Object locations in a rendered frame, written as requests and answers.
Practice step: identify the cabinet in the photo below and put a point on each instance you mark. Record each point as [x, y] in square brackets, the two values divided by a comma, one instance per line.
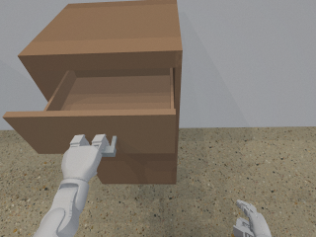
[137, 34]

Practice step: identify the right robot hand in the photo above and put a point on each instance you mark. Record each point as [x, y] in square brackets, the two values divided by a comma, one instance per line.
[256, 225]

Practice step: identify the left robot hand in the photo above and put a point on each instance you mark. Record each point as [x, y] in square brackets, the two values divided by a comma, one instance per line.
[81, 160]

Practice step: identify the handle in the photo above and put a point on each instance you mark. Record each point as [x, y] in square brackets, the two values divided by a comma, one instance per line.
[110, 151]

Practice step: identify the drawer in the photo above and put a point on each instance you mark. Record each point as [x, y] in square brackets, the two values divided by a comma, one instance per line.
[135, 105]

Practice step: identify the left robot forearm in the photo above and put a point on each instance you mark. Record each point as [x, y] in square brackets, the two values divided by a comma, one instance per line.
[62, 220]

